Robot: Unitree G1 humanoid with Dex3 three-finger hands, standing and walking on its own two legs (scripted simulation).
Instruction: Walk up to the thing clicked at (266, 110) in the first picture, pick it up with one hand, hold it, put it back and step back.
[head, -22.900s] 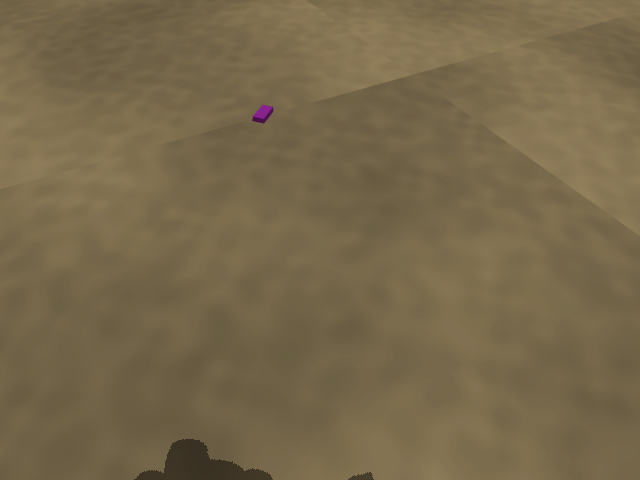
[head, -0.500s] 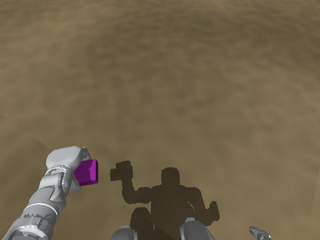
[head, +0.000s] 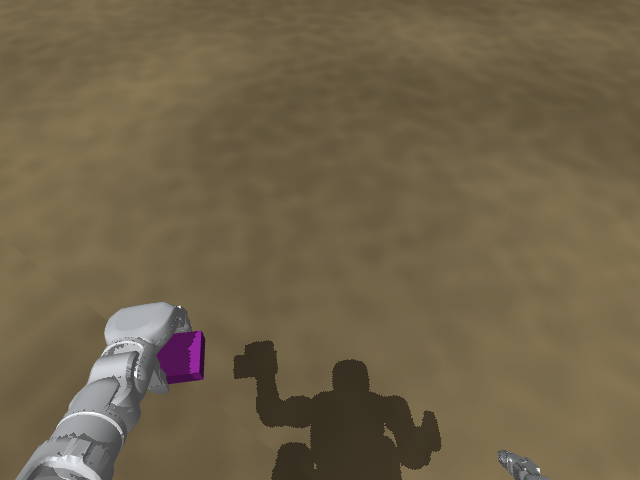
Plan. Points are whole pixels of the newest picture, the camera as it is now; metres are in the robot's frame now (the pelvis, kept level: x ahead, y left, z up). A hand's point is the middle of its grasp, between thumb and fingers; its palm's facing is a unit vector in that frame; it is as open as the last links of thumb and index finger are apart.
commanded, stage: hold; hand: left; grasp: from above
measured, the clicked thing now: (157, 360) +0.32 +0.24 -0.11
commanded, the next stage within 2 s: crouch in 1.64 s
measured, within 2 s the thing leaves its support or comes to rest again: neither
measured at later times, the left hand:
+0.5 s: hand (153, 360) +0.30 +0.22 -0.04, palm faces -0.47 -0.06 -0.88, open 9.2 cm
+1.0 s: hand (152, 378) +0.26 +0.21 -0.03, palm faces -0.45 -0.06 -0.89, open 9.2 cm
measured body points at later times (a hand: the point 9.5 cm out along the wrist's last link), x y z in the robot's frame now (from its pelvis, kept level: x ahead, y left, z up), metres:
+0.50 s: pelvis +0.00 +0.00 +0.01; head +0.01 -0.02 +0.46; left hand +0.32 +0.22 +0.01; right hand +0.11 -0.27 -0.11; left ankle -0.01 +0.12 -0.72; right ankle +0.01 -0.15 -0.72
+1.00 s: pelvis -0.03 -0.01 +0.02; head -0.02 -0.03 +0.47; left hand +0.28 +0.21 +0.03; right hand +0.12 -0.27 -0.10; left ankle -0.01 +0.12 -0.72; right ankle +0.01 -0.15 -0.72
